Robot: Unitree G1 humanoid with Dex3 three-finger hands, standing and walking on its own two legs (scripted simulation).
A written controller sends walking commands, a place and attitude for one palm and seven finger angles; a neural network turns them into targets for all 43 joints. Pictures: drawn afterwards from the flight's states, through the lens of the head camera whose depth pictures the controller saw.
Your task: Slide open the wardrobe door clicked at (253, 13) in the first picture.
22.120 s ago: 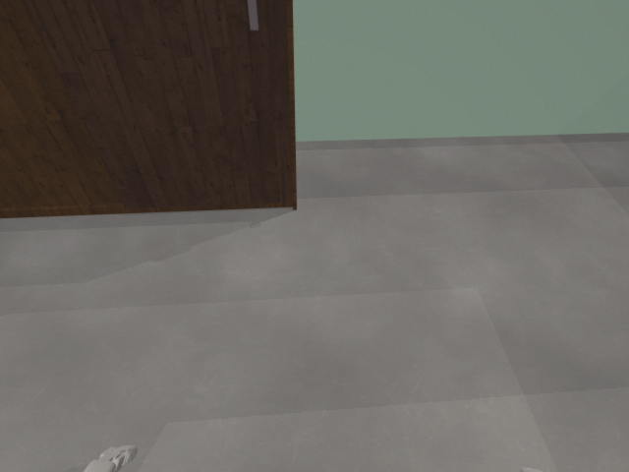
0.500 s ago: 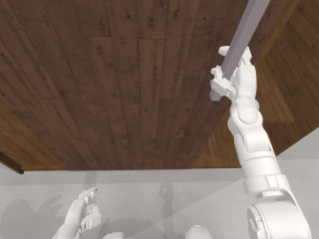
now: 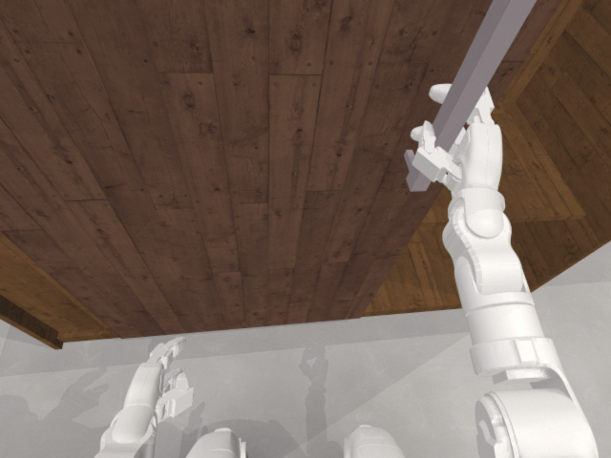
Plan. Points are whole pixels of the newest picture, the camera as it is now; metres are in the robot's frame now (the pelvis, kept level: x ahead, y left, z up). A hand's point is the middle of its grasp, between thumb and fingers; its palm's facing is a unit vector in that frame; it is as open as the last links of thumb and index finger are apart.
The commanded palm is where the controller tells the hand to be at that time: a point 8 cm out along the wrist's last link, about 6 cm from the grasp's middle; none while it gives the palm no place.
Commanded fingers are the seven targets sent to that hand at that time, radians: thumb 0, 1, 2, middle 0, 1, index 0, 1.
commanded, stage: step sideways, sliding the door along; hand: right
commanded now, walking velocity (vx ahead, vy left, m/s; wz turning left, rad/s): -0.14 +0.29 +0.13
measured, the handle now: (455, 85) +0.48 -0.16 +0.21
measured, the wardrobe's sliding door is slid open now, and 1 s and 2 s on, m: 0.53 0.53 0.53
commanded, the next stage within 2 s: stop walking and hold the door there in 0.22 s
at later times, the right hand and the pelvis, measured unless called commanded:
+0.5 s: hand (423, 149) +0.44 -0.14 +0.15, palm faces +0.40 +0.88 -0.24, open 6.7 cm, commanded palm +0.40 -0.17 +0.15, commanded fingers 0.00 -0.90 -0.90 0.45 1.40 0.45 1.40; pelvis +0.04 +0.12 +0.01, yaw +4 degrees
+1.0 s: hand (423, 150) +0.43 -0.13 +0.16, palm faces +0.31 +0.93 -0.17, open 6.5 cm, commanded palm +0.39 -0.16 +0.15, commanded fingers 0.00 -0.90 -0.90 0.45 1.40 0.45 1.40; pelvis +0.01 +0.08 +0.02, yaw +12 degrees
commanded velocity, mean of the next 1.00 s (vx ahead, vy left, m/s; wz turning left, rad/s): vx -0.07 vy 0.00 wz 0.05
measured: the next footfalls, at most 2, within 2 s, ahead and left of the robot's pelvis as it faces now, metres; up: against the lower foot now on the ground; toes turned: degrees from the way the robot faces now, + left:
right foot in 0.10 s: +0.03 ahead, -0.10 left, +0.00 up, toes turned -11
left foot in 0.42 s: +0.11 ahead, +0.27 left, +0.00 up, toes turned +7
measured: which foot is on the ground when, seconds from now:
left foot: down 0.00-0.10, up 0.12-0.40, down 0.42-0.76, up 0.78-1.00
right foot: up 0.00-0.08, down 0.10-0.42, up 0.44-0.74, down 0.76-1.00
